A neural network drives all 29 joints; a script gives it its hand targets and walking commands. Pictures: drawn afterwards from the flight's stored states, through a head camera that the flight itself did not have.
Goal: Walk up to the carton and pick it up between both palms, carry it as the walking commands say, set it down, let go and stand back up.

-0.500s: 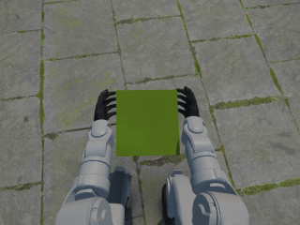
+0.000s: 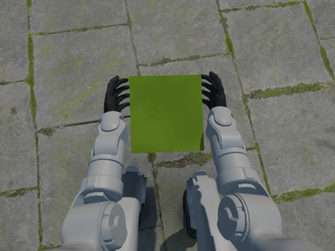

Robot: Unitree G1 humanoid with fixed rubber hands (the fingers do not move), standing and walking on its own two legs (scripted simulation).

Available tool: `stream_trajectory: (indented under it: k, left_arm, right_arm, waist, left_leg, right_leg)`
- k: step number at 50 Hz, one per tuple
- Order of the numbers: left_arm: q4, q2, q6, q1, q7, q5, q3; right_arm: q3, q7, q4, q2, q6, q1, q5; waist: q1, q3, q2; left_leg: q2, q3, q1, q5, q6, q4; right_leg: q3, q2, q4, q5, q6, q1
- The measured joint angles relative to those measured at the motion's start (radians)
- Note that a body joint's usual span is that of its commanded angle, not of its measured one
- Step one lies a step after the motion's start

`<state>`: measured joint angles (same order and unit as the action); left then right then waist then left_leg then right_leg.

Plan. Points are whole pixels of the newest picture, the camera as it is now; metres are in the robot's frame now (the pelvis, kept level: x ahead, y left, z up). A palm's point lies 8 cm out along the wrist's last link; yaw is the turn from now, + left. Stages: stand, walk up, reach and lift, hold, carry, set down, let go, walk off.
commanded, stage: set down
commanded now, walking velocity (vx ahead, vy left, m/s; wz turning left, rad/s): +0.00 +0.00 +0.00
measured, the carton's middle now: (164, 117) +0.43 +0.02 -0.16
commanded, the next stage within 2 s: none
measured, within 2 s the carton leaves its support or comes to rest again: neither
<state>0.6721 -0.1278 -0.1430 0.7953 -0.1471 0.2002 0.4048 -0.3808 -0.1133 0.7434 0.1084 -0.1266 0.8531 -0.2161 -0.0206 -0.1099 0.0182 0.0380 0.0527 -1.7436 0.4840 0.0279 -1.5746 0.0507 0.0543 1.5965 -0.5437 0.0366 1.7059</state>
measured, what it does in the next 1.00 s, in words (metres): lowers itself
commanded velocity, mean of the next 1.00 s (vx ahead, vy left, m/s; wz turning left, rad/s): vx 0.00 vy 0.00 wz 0.00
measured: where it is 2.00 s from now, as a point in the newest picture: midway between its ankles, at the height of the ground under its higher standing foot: (163, 218)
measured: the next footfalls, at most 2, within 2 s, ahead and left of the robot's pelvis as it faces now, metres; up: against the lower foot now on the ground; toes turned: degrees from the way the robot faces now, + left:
none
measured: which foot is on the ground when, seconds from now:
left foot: down 0.00-1.00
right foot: down 0.00-1.00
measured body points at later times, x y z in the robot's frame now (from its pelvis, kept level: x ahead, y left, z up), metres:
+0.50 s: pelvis -0.02 -0.01 -0.07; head +0.26 +0.01 +0.28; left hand +0.46 +0.14 -0.17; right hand +0.48 -0.10 -0.17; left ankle +0.10 +0.12 -0.52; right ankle +0.08 -0.13 -0.52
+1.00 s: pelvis -0.03 +0.00 -0.13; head +0.30 +0.01 +0.18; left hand +0.49 +0.14 -0.26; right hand +0.50 -0.10 -0.26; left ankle +0.10 +0.13 -0.52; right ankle +0.08 -0.13 -0.52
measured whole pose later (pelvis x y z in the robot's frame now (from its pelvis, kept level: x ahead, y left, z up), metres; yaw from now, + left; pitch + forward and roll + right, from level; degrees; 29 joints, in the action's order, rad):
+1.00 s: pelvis -0.03 +0.00 -0.13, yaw -1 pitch +41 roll -1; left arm 0.75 0.00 -0.22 1.18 -0.13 0.20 0.44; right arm -0.42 -0.14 0.81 0.01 -0.20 1.22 -0.21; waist -0.03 0.09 0.03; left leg 0.06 0.06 -2.19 0.51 0.05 -1.98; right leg 0.05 0.10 2.01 -0.58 0.06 2.15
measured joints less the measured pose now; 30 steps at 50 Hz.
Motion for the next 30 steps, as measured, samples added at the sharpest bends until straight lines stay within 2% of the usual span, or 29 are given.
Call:
stream_trajectory:
  k: [30]
  left_arm:
    - [0.038,0.065,-0.07,0.242,0.02,0.023,0.057]
  right_arm:
    - [-0.042,-0.021,0.048,-0.051,-0.059,0.24,-0.015]
  waist:
    - [-0.011,0.099,0.012]
  left_leg:
    - [0.006,0.004,-0.291,0.017,0.02,-0.256]
  right_leg:
    - [0.004,0.032,0.265,-0.019,0.009,0.299]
